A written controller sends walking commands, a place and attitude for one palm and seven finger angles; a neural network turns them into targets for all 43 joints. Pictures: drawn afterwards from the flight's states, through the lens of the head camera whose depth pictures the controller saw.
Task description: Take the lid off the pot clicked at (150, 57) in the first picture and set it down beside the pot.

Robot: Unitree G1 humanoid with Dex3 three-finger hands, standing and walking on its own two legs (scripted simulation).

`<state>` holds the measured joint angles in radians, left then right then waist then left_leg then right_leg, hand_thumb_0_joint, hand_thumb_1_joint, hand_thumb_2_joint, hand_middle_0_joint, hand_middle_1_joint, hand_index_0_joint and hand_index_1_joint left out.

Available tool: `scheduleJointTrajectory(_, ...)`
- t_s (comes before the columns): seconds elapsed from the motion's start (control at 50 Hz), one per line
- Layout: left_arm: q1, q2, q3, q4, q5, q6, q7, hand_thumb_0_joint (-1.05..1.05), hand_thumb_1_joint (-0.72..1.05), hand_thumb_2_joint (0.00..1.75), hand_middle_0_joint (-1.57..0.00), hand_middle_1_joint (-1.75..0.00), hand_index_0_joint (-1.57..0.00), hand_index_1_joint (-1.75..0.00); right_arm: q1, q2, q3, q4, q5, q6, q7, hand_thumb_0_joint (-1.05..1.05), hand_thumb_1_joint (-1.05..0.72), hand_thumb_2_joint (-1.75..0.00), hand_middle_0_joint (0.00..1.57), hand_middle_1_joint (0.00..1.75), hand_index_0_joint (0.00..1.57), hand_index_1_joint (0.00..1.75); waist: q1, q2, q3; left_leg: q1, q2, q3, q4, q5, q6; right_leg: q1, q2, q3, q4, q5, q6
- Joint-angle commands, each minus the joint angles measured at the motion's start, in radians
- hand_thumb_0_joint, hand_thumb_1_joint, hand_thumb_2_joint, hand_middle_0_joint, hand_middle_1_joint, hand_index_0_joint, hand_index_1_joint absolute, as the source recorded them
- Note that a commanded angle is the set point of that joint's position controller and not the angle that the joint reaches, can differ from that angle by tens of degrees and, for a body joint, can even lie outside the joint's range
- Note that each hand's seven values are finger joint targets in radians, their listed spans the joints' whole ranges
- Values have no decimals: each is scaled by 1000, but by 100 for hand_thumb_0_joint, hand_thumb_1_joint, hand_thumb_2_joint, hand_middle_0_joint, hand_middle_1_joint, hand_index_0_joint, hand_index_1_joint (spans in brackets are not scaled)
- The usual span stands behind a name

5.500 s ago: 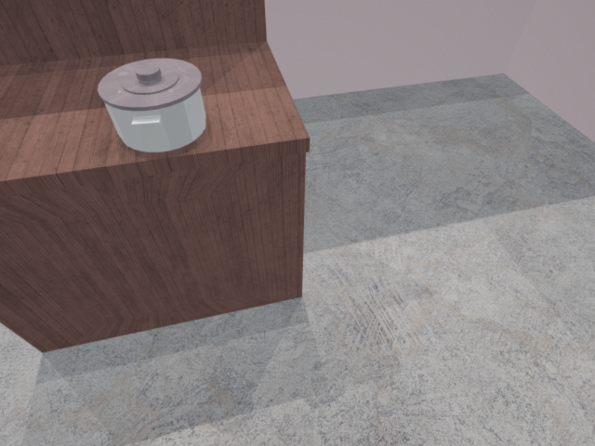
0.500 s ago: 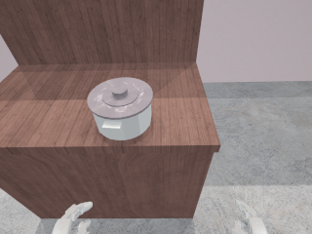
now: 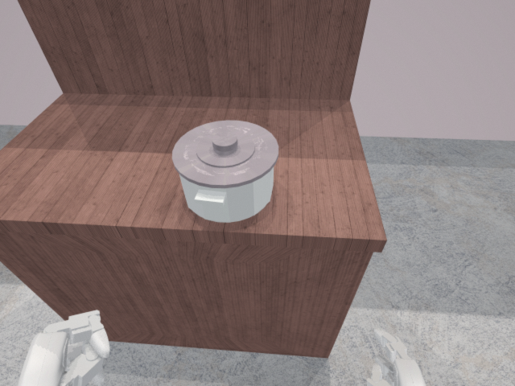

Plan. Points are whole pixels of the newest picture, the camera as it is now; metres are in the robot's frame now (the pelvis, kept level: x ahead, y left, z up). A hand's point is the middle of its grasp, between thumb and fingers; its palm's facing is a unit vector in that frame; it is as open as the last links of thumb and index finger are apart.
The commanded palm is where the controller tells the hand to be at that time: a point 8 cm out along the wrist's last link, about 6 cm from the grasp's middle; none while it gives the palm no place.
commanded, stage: raise the hand higher, near the body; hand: left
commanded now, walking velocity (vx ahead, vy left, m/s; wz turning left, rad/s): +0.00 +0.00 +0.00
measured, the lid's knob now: (224, 141) +0.51 +0.13 +0.13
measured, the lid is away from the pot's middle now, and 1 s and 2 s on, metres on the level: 0.00 0.00 0.00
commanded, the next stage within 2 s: reach forward and open the fingers in 0.74 s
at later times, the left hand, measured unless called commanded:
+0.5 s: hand (88, 319) +0.16 +0.24 +0.10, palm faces +0.32 -0.86 -0.41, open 3.1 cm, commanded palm +0.11 +0.27 +0.13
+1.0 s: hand (76, 286) +0.19 +0.25 +0.14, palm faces +0.23 -0.31 -0.92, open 3.0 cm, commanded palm +0.15 +0.26 +0.18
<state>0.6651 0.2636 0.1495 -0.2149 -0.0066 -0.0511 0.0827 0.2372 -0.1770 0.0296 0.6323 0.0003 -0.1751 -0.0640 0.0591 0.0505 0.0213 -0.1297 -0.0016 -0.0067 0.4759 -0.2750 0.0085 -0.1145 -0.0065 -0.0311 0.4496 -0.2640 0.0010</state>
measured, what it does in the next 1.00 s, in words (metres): stands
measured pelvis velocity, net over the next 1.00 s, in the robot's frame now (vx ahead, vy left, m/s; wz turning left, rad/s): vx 0.00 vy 0.00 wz -0.02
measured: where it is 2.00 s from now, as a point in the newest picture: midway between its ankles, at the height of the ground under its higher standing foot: outside the picture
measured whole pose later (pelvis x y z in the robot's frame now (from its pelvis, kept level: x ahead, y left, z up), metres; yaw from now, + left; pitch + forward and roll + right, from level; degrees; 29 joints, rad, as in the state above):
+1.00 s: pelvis +0.00 +0.00 +0.00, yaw -1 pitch -1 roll +0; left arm 0.54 0.50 0.19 -0.53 0.57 0.08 0.13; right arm 0.17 -0.26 0.02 0.57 0.00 -0.01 -0.01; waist 0.09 0.09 -0.01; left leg -0.20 0.00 0.02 0.50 -0.28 0.00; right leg -0.20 0.00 -0.01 0.50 -0.28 0.00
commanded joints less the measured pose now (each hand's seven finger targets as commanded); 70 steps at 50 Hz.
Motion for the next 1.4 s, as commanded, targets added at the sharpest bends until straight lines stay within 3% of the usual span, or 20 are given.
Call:
scheduleJointTrajectory(0.0,14,101,69,-219,1,-68,7,0,90,90,-130,-150,-130,-150,-171,-123,-58,-179,0,-79,-2,0,-90,-90,20,30,20,30,4,-38,-16,-7,10,3,-87,175,18,-53,2,-32,-79,103,-11)
scheduleJointTrajectory(0.1,3,156,121,-323,5,-94,19,0,90,90,-130,-150,-130,-150,-167,-120,-58,-179,-1,-95,-2,0,-90,-90,20,30,20,30,13,-15,-44,7,11,0,-88,193,15,-38,2,-28,-74,114,-14)
scheduleJointTrajectory(0.18,9,144,121,-320,3,-96,20,0,90,90,-130,-150,-130,-150,-166,-119,-60,-174,1,-95,-1,0,-90,-90,20,30,20,30,11,9,-22,14,11,3,-86,186,14,-53,5,-25,-76,110,-14)
scheduleJointTrajectory(0.22,-2,149,132,-330,0,-104,21,0,90,90,-130,-150,-130,-150,-162,-118,-61,-177,1,-91,-5,0,-90,-90,20,30,20,30,13,-44,-15,11,16,2,-90,190,14,-50,5,-25,-80,110,-14)
scheduleJointTrajectory(0.28,-13,158,147,-361,-2,-108,21,0,90,90,-130,-150,-130,-150,-162,-117,-58,-177,1,-89,-1,0,-90,-90,20,30,20,30,14,26,-25,16,11,8,-85,196,12,-44,5,-17,-82,123,-16)
scheduleJointTrajectory(0.58,-77,188,197,-438,-18,-113,21,0,90,90,-130,-150,-130,-150,-166,-118,-49,-181,-2,-70,5,0,-90,-90,20,30,20,30,18,39,-47,46,14,7,-79,252,11,-22,8,-13,-86,186,-17)
scheduleJointTrajectory(0.62,-83,177,192,-420,-19,-116,22,0,90,90,-130,-150,-130,-150,-163,-114,-50,-178,-3,-66,3,0,-90,-90,20,30,20,30,14,-37,-36,43,19,8,-82,263,14,-22,5,-19,-87,198,-14)
scheduleJointTrajectory(0.7,-140,198,208,-470,-21,-126,22,0,90,90,-130,-150,-130,-150,-167,-119,-46,-182,-3,-64,4,0,-90,-90,20,30,20,30,15,27,-54,53,14,13,-82,258,14,-16,-1,-11,-93,198,-15)
scheduleJointTrajectory(0.74,-148,195,211,-452,-26,-128,23,0,90,90,-130,-150,-130,-150,-165,-120,-48,-177,-2,-60,0,0,-90,-90,20,30,20,30,13,-20,-37,54,16,13,-84,237,17,-27,1,-10,-104,176,-13)
scheduleJointTrajectory(0.8,-170,203,218,-482,-24,-141,25,0,90,90,-130,-150,-130,-150,-169,-119,-46,-175,-2,-68,2,0,-90,-90,20,30,20,30,14,18,-52,66,15,17,-81,236,15,-28,0,-8,-104,175,-15)
scheduleJointTrajectory(0.82,-159,204,230,-448,-29,-139,28,0,90,90,-130,-150,-130,-150,-166,-119,-49,-167,-3,-66,0,0,-90,-90,20,30,20,30,14,-25,-43,60,16,16,-85,231,17,-28,0,-12,-105,173,-12)
scheduleJointTrajectory(0.84,-193,435,203,-493,399,-38,73,0,87,92,-129,-146,-129,-146,-195,-203,-39,-190,-25,4,17,0,-90,-90,20,30,20,30,21,41,-28,-84,-6,30,-63,246,10,-92,10,1,-35,186,-12)
scheduleJointTrajectory(0.86,-208,329,173,-563,404,14,92,0,84,94,-128,-143,-128,-143,-219,-163,-41,-235,-19,41,32,0,-90,-90,20,30,20,30,31,100,-51,-94,-4,39,-64,258,2,-80,-2,-35,-15,170,-27)
scheduleJointTrajectory(0.9,-143,400,191,-528,583,97,108,0,77,98,-126,-136,-126,-136,-223,-170,-49,-239,-14,94,53,0,-90,-90,20,30,20,30,57,96,-94,-112,-2,47,-51,239,-2,-67,10,-8,-3,134,-38)
scheduleJointTrajectory(0.96,-211,490,186,-469,733,172,64,0,68,105,-124,-125,-124,-125,-270,-193,-50,-248,2,168,61,0,-90,-90,20,30,20,30,45,5,-123,-109,-11,38,-38,199,11,-69,8,23,-17,112,-32)
scheduleJointTrajectory(1.02,-291,542,169,-420,778,194,-22,0,58,111,-121,-115,-121,-115,-296,-192,-55,-238,24,183,52,0,-90,-90,20,30,20,30,33,4,-187,-63,-10,22,-33,220,20,-47,-1,22,-24,147,-18)
scheduleJointTrajectory(1.1,-385,546,103,-377,743,177,-157,0,45,119,-117,-100,-117,-100,-292,-191,-52,-228,38,169,46,0,-90,-90,20,30,20,30,10,-20,-177,-42,-22,11,-44,261,31,-44,-4,0,-40,217,1)
scheduleJointTrajectory(1.16,-499,659,166,-312,742,158,-226,0,36,126,-114,-90,-114,-90,-288,-201,-48,-213,37,162,27,0,-90,-90,20,30,20,30,13,-48,-142,-48,-28,0,-62,249,38,-43,-5,3,-64,218,9)
scheduleJointTrajectory(1.22,-589,697,177,-263,738,138,-287,0,27,132,-111,-79,-111,-79,-285,-198,-46,-206,38,155,23,0,-90,-90,20,30,20,30,10,-21,-156,-26,-35,-1,-63,274,37,-32,-2,-3,-70,234,9)
scheduleJointTrajectory(1.38,-724,687,151,-207,716,107,-369,0,3,142,-101,-51,-101,-51,-294,-200,-40,-239,46,145,40,0,-90,-90,20,30,20,30,6,1,-165,-5,-45,-1,-73,234,35,-44,17,-9,-85,186,5)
